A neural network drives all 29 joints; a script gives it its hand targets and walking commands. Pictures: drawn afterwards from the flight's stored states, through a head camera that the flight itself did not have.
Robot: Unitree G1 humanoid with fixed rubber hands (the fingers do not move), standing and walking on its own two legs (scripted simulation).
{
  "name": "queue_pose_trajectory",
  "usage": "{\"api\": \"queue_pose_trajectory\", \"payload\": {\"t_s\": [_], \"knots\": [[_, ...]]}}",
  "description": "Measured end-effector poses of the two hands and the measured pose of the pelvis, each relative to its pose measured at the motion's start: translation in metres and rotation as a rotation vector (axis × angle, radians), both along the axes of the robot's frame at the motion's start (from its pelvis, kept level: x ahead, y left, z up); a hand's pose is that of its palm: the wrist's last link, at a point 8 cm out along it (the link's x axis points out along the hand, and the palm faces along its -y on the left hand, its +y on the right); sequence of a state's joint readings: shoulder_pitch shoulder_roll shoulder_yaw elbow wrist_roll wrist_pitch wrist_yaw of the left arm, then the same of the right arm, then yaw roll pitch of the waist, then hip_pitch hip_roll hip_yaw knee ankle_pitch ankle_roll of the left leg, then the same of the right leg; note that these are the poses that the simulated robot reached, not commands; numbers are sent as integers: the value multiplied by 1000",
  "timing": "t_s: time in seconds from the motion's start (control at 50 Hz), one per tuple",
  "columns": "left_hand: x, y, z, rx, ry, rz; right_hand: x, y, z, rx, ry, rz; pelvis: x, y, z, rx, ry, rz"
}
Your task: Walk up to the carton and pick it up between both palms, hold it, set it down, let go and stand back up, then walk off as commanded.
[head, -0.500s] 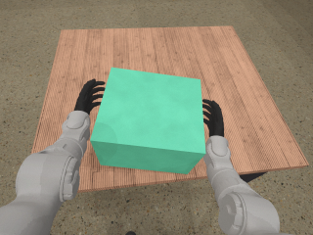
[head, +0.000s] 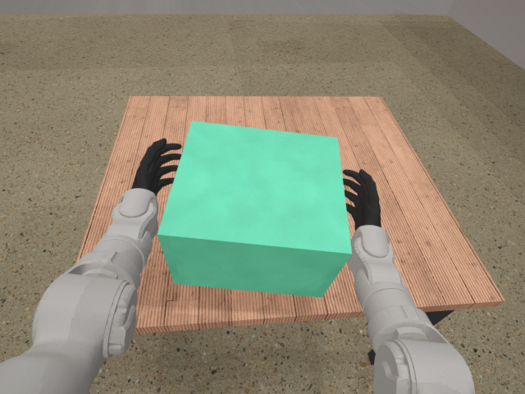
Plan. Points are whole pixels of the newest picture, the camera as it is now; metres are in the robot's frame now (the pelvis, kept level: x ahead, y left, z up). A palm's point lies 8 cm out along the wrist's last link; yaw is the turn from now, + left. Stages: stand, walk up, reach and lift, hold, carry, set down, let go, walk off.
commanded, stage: reach and lift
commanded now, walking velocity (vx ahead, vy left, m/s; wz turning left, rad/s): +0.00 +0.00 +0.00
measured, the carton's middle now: (257, 209) +0.43 +0.01 +0.03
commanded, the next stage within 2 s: hold in 1.82 s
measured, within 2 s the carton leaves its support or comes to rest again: neither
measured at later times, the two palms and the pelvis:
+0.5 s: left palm (156, 187) +0.40 +0.17 +0.11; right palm (386, 208) +0.38 -0.19 +0.10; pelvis +0.00 -0.02 +0.01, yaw +0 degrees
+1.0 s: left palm (142, 197) +0.36 +0.18 +0.13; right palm (394, 210) +0.36 -0.18 +0.12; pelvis +0.01 -0.02 +0.01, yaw +1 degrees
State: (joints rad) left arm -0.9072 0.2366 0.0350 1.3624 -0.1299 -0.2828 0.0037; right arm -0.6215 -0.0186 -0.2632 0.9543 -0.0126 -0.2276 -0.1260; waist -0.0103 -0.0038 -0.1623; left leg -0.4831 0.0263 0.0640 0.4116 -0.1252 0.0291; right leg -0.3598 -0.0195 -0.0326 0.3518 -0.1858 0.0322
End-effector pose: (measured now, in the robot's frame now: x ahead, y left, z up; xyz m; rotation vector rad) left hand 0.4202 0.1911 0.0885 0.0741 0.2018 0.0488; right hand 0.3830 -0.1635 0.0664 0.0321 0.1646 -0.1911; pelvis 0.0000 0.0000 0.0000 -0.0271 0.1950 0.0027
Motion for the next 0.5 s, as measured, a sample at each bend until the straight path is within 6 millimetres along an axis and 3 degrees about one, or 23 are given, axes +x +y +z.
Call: {"api": "queue_pose_trajectory", "payload": {"t_s": [0.5], "knots": [[-20, -21, 21, -31, 42, 62, -1, -23, 33, -8, 64, 49, 3, -17, 6, 17, -113, -3]]}}
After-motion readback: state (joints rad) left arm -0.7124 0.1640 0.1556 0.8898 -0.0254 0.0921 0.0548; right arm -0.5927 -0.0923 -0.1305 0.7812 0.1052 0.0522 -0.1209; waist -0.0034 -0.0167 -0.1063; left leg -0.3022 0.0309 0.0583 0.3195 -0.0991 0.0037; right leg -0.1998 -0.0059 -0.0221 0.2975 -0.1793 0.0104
